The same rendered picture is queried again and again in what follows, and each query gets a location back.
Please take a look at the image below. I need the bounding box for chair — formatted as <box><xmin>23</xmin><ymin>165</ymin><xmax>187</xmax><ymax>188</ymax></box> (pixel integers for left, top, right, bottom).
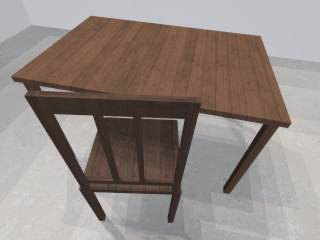
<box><xmin>24</xmin><ymin>90</ymin><xmax>202</xmax><ymax>223</ymax></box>

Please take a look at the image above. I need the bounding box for table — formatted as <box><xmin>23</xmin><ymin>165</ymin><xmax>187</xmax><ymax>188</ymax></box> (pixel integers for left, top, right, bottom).
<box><xmin>11</xmin><ymin>16</ymin><xmax>292</xmax><ymax>194</ymax></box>

